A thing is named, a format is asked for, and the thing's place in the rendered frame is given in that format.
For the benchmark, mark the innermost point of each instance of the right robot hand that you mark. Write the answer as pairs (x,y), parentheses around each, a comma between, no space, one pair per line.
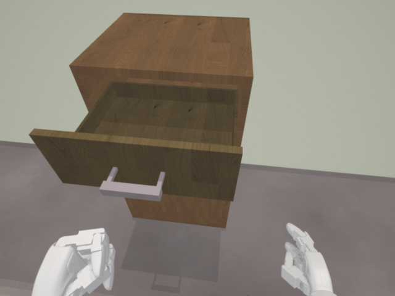
(310,272)

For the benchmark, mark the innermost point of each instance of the handle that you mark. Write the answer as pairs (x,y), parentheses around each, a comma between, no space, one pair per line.
(133,191)

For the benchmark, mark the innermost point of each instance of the cabinet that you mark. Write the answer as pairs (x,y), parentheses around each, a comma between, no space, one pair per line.
(182,50)

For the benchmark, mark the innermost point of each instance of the left robot hand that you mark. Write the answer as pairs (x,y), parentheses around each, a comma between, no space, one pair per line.
(63,263)

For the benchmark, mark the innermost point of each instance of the drawer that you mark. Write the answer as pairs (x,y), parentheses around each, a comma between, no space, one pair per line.
(188,132)

